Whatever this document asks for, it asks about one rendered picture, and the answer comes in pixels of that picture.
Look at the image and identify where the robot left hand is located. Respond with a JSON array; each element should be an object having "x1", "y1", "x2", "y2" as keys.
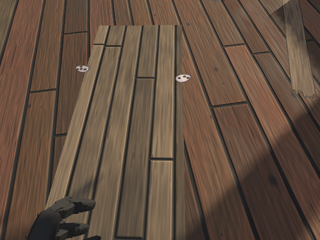
[{"x1": 25, "y1": 196, "x2": 101, "y2": 240}]

